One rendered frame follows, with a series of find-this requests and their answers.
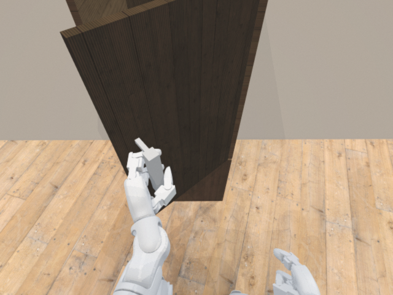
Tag right robot hand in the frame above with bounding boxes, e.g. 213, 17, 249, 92
273, 248, 321, 295

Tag cupboard door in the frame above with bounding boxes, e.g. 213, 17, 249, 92
60, 0, 260, 215

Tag handle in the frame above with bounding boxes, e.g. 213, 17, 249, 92
135, 138, 164, 191

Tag robot left forearm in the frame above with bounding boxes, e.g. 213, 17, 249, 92
113, 216, 170, 295

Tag left robot thigh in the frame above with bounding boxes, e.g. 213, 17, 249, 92
157, 280, 173, 295

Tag left robot hand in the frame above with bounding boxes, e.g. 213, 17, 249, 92
124, 149, 176, 223

